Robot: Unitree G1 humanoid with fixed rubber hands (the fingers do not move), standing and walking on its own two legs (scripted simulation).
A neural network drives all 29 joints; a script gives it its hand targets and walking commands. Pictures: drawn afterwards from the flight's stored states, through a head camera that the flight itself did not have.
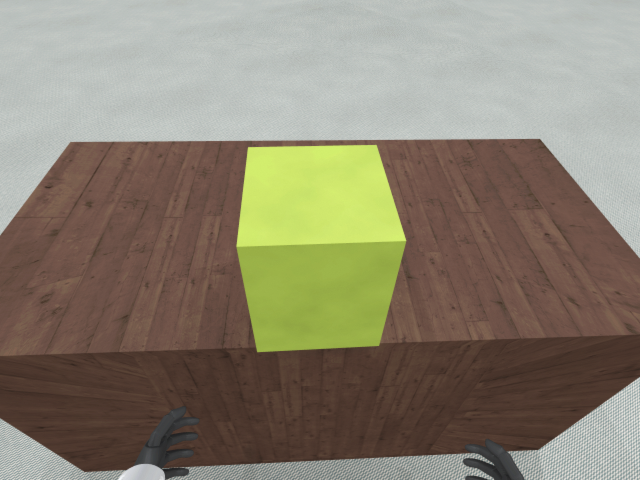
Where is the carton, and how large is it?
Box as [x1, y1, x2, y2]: [236, 145, 405, 351]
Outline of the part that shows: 376,145 248,147 236,246 257,351 378,345 400,263 405,238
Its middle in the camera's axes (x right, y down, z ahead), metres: -0.01 +0.02 +0.61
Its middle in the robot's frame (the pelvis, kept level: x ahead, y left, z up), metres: +0.46 +0.01 +0.02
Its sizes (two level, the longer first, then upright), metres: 0.210 0.200 0.250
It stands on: a pedestal, 0.67 m high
